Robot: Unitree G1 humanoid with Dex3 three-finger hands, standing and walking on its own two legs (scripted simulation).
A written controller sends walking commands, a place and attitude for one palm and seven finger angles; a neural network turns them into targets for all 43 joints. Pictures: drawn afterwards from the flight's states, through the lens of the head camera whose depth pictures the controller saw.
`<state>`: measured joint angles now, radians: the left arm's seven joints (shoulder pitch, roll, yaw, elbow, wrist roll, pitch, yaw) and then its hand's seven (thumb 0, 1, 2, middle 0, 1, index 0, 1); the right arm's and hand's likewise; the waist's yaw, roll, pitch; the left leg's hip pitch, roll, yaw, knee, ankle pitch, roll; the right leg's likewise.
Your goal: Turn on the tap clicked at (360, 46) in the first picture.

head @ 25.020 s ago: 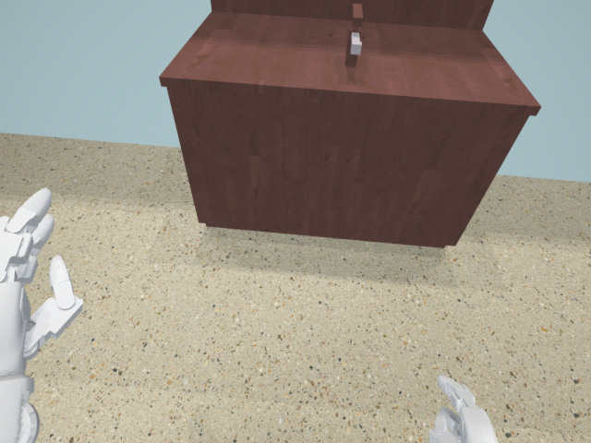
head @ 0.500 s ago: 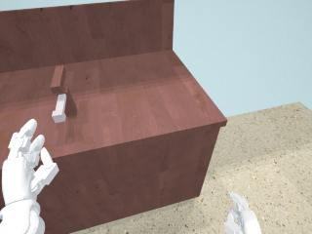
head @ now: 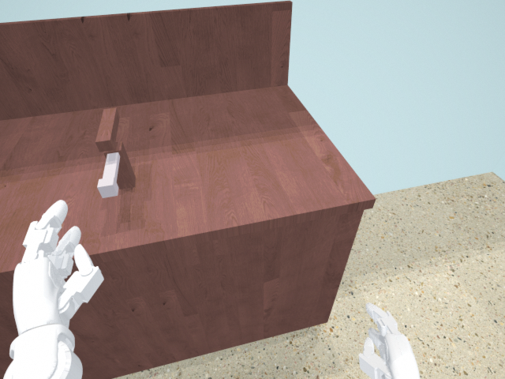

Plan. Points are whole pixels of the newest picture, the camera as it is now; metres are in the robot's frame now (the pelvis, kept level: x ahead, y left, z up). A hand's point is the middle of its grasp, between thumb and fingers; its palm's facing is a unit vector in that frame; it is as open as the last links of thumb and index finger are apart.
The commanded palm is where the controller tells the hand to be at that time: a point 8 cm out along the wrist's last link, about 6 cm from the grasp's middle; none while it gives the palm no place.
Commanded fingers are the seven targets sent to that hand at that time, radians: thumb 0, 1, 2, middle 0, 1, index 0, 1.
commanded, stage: turn the palm inward beside the body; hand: left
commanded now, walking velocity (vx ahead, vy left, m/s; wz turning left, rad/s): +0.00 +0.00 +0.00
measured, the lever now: (108, 187) +0.39 +0.35 +0.09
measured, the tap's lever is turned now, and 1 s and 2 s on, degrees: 0 0 0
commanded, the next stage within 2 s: reach beside the lever's end, fingers flat in 0.28 s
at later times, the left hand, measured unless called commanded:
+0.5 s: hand (109, 265) +0.20 +0.23 +0.14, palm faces +0.54 -0.84 -0.09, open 7.5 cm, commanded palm +0.15 +0.27 +0.15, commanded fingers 0.00 0.90 0.90 -0.20 -0.30 -0.20 -0.30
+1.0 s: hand (91, 244) +0.24 +0.28 +0.13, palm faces +0.60 -0.80 -0.07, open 7.5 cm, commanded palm +0.20 +0.32 +0.13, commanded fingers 0.00 0.90 0.90 -0.19 -0.27 -0.19 -0.27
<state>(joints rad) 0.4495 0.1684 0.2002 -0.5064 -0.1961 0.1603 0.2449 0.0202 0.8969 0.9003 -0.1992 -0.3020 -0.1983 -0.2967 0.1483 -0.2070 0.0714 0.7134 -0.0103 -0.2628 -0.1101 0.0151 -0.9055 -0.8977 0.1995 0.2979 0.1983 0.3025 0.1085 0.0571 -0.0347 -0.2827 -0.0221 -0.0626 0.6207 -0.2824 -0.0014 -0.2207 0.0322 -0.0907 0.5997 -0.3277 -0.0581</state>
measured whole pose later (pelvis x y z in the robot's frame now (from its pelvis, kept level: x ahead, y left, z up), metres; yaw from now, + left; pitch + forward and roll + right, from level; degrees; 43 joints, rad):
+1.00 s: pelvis +0.00 -0.01 +0.00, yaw -1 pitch -1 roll +0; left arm 0.19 0.24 0.38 -0.15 -0.23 0.13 0.20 0.02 0.90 0.90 -0.20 -0.29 -0.20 -0.29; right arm 0.16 -0.23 0.04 0.75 0.01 -0.22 -0.14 0.01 -0.91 -0.90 0.20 0.30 0.20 0.30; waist 0.07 0.04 -0.04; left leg -0.33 -0.01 -0.05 0.62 -0.28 -0.01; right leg -0.28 0.05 -0.08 0.61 -0.32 -0.07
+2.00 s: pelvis +0.00 +0.01 -0.01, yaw -2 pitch +6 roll -1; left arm -0.24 0.42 0.56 0.50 -0.18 -0.07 0.06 0.02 0.90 0.90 -0.16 -0.17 -0.15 -0.17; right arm 0.24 -0.25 0.03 0.73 0.01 -0.16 -0.14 0.01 -0.91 -0.90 0.20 0.30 0.20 0.30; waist 0.02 0.03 -0.07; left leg -0.51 -0.01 -0.04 0.72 -0.32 0.02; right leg -0.44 0.04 -0.07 0.67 -0.34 -0.04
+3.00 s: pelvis +0.01 +0.03 -0.01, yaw -2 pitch +8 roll -2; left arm -0.28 0.41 0.55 0.55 -0.15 -0.14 0.08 0.02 0.90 0.90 -0.15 -0.15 -0.15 -0.15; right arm 0.26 -0.25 0.03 0.70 0.01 -0.13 -0.12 0.01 -0.91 -0.90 0.20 0.30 0.20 0.30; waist 0.01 0.02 -0.09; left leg -0.56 -0.01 -0.04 0.77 -0.35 0.03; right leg -0.48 0.04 -0.07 0.70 -0.36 -0.03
